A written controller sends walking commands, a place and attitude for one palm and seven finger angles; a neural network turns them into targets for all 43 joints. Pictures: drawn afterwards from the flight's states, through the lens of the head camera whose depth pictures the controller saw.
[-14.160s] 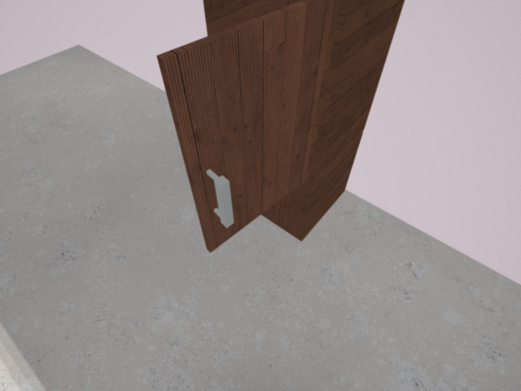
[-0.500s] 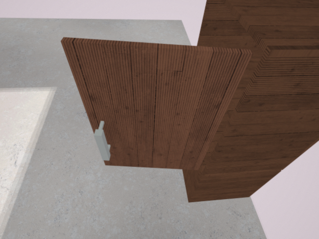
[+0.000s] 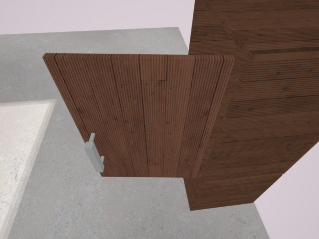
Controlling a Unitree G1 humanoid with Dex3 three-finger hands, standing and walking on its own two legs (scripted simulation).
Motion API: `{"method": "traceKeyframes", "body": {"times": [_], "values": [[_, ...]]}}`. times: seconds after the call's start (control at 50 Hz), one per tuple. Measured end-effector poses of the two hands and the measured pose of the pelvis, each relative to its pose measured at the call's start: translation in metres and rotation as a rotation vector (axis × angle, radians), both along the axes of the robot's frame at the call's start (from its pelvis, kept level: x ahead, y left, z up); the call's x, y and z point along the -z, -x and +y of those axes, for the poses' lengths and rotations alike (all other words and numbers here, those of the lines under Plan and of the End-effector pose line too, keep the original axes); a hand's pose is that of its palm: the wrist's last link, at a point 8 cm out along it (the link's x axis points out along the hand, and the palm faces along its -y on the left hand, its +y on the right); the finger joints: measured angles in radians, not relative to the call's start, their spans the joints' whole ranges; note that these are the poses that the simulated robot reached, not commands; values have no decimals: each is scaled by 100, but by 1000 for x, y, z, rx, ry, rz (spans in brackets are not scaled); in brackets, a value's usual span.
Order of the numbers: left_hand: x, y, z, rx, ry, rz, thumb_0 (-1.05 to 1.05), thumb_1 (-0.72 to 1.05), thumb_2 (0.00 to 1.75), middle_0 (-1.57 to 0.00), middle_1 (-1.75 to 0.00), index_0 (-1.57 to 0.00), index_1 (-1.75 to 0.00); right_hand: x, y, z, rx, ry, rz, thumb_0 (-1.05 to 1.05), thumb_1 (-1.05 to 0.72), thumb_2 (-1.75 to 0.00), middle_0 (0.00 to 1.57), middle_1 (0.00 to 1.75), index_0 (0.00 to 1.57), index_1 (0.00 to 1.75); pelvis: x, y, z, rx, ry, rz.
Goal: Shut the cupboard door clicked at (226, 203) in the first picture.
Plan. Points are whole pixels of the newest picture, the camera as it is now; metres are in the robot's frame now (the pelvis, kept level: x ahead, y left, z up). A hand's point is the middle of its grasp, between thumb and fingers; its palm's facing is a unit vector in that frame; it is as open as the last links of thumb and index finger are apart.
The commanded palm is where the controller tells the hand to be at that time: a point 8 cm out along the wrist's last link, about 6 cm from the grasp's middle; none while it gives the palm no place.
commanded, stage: come to a stop and stand still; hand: left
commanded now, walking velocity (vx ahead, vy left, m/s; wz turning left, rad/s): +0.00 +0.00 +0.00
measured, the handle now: (96, 153) +0.41 +0.23 -0.10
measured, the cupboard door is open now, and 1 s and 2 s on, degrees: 83 83 83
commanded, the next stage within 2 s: look again from close up in 0.22 s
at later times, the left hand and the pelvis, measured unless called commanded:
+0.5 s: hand out of the picture -0.04 +0.15 -0.17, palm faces +0.03 -0.99 -0.17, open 7.4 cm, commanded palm none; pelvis -0.02 -0.01 +0.01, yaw +0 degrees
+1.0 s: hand out of the picture +0.06 +0.21 -0.11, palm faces +0.20 -0.95 -0.23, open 7.2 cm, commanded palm +0.07 +0.22 -0.07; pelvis -0.03 +0.01 +0.00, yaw +0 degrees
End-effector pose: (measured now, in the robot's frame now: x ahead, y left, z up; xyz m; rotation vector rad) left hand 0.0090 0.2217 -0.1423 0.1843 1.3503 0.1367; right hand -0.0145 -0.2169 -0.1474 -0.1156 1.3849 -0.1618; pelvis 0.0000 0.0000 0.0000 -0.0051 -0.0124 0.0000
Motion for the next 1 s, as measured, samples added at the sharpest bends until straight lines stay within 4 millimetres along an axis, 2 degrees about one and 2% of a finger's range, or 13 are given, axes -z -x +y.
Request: {"method": "traceKeyframes", "body": {"times": [0.12, 0.24, 0.38, 0.56, 0.72, 0.9, 0.94, 1.0], "values": [[-3, 5, -4, -14, -3, -17, 1, 93, 89, -20, -30, -20, -30, -2, -24, -10, -25, 15, -68, 2, -93, -90, 20, 30, 20, 30, -2, 2, -4, 0, -5, -14], [-4, 18, -9, -28, 7, -14, 1, 92, 89, -20, -30, -19, -30, -7, -27, -15, -48, 20, -84, 1, -93, -90, 20, 30, 20, 30, -5, 9, -7, -1, -8, -22], [-3, 37, -17, -39, 32, 14, 0, 91, 89, -20, -30, -19, -30, -10, -11, -15, -54, 16, -48, 1, -92, -90, 20, 30, 20, 30, -7, 16, -8, -3, -7, -23], [-2, 56, -20, -47, 50, 54, 0, 90, 89, -20, -30, -19, -30, -10, 18, -4, -38, -4, 18, 1, -91, -90, 20, 30, 20, 30, -8, 22, -6, -1, -5, -21], [-1, 61, -17, -48, 55, 63, 0, 90, 89, -20, -30, -19, -30, -10, 34, 8, -24, -15, 48, 1, -91, -90, 20, 30, 20, 30, -9, 25, -1, 1, -4, -21], [1, 59, -10, -42, 55, 50, 0, 90, 89, -20, -30, -19, -30, -10, 36, 18, -22, -16, 40, 1, -91, -90, 20, 30, 20, 30, -8, 28, 8, 1, 2, -18], [-14, 35, 7, -109, 22, -86, 3, 93, 89, -21, -30, -20, -30, -15, 27, 13, -30, 33, -63, 2, -92, -90, 21, 30, 20, 30, -5, 32, 8, 2, 0, -20], [-65, -25, 32, -104, -65, -479, 5, 96, 89, -22, -31, -21, -31, -23, 6, -5, -35, 82, -277, 3, -94, -90, 21, 30, 20, 30, -1, 35, 10, -3, -11, -14]]}}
